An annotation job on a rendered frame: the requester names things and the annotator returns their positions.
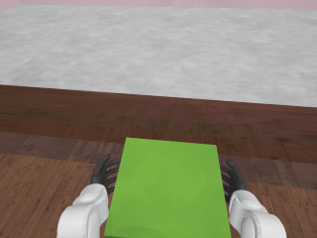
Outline robot right hand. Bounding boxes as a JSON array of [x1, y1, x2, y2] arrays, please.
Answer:
[[219, 159, 248, 205]]

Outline right robot forearm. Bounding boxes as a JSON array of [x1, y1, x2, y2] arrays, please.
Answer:
[[228, 189, 287, 238]]

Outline carton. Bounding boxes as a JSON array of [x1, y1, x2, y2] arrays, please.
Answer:
[[103, 137, 232, 238]]

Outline left robot forearm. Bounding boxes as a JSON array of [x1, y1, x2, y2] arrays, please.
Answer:
[[56, 183, 109, 238]]

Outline robot left hand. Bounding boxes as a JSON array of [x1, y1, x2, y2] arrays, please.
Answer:
[[90, 154, 121, 195]]

